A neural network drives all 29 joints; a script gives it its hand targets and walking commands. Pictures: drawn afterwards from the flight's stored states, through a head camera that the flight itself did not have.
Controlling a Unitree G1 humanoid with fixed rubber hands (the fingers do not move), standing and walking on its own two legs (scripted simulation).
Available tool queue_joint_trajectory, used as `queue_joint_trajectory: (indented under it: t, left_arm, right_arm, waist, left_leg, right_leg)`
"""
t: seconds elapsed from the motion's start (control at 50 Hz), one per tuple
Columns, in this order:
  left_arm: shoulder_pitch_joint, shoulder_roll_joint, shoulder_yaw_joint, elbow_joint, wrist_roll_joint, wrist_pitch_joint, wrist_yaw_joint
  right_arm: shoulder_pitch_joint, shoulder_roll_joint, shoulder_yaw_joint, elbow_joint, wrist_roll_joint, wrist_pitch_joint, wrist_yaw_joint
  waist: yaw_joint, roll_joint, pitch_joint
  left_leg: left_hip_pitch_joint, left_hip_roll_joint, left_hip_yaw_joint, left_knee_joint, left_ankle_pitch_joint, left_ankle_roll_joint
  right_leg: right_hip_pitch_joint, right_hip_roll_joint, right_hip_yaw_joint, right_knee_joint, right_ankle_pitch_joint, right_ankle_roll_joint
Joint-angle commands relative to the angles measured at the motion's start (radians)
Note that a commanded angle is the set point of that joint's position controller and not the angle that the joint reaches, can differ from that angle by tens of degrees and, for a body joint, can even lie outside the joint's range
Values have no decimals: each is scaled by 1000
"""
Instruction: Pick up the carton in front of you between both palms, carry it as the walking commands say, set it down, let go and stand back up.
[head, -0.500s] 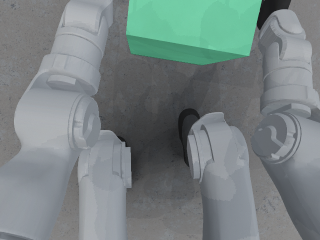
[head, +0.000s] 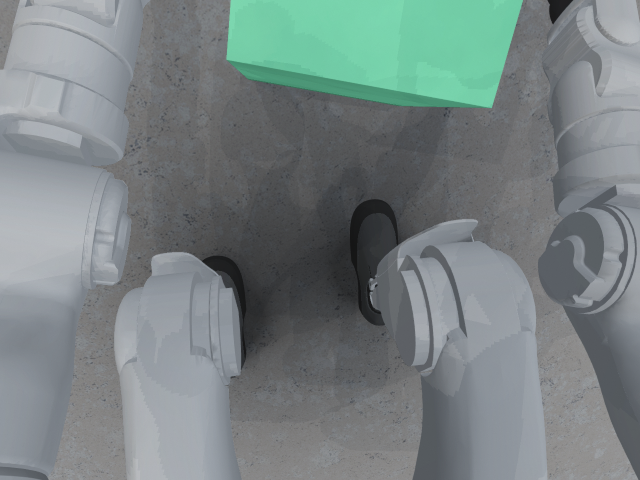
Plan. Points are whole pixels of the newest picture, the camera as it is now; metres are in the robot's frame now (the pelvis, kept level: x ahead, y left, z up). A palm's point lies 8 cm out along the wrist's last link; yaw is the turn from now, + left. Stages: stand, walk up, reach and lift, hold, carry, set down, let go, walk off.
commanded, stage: set down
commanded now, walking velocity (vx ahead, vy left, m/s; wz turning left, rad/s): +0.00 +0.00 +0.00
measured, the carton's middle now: out of the picture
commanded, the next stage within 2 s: let go in 0.98 s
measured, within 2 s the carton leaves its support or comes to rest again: neither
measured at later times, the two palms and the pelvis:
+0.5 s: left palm out of the picture +0.61 +0.07 -0.01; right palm out of the picture +0.51 -0.29 -0.01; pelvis +0.01 +0.00 +0.09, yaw +0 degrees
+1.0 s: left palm out of the picture +0.61 +0.08 +0.14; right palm out of the picture +0.50 -0.30 +0.14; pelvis +0.03 +0.00 +0.23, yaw +0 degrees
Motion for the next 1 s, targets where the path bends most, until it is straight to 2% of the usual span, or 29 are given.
queue_joint_trajectory:
  t: [0.0, 0.1, 0.18, 0.26, 0.36, 0.48, 0.58, 0.7, 0.94, 0.98]
  left_arm:
    - [-333, 61, 30, -164, 8, -5, 9]
    - [-316, 84, 103, -222, 55, 47, 24]
    - [-241, 71, 176, -120, 99, 76, 12]
    - [-190, 49, 223, -58, 132, 66, -9]
    - [-176, 41, 238, -73, 153, 63, -19]
    - [-166, 25, 214, -184, 151, 92, -22]
    - [-124, 15, 217, -266, 162, 123, -27]
    - [-58, 3, 250, -285, 187, 134, -38]
    - [22, -24, 300, -211, 229, 104, -79]
    - [51, -35, 316, -197, 241, 96, -82]
  right_arm:
    - [-219, -168, 25, -175, 38, 6, -14]
    - [-197, -143, 53, -285, 40, 80, -44]
    - [-165, -69, 51, -266, 4, 118, -51]
    - [-133, -27, 24, -270, -45, 119, -43]
    - [-95, -28, -8, -313, -77, 127, -31]
    - [-28, -45, -20, -395, -71, 156, -16]
    - [32, -51, -24, -464, -58, 186, -1]
    - [92, -32, -23, -491, -58, 202, 17]
    - [156, 13, -58, -460, -122, 176, 42]
    - [175, 26, -62, -450, -140, 167, 51]
  waist:
    - [-141, 154, -1475]
    - [-110, 118, -1594]
    - [-76, 70, -1416]
    - [-68, 40, -1348]
    - [-80, 66, -1408]
    - [-102, 134, -1570]
    - [-101, 160, -1660]
    - [-84, 145, -1639]
    - [-77, 115, -1508]
    - [-67, 110, -1489]
  left_leg:
    - [451, 42, 119, -211, 297, 2]
    - [480, 17, 158, -290, 205, 26]
    - [401, 9, 155, -364, 121, 42]
    - [350, 7, 147, -428, 120, 45]
    - [415, 3, 144, -504, 153, 39]
    - [585, -7, 148, -587, 242, 25]
    - [695, -14, 148, -665, 331, 19]
    - [752, -15, 137, -780, 388, 18]
    - [898, -5, 110, -1046, 428, 16]
    - [923, -2, 106, -1086, 436, 15]
  right_leg:
    - [958, 39, -76, -106, 533, 1]
    - [1072, 68, -96, -179, 466, 7]
    - [944, 71, -101, -252, 334, 17]
    - [895, 74, -106, -306, 324, 28]
    - [897, 79, -116, -375, 349, 32]
    - [959, 90, -130, -464, 427, 28]
    - [1039, 99, -132, -546, 515, 27]
    - [1123, 104, -120, -658, 575, 27]
    - [1242, 97, -111, -909, 578, 30]
    - [1260, 95, -111, -945, 573, 30]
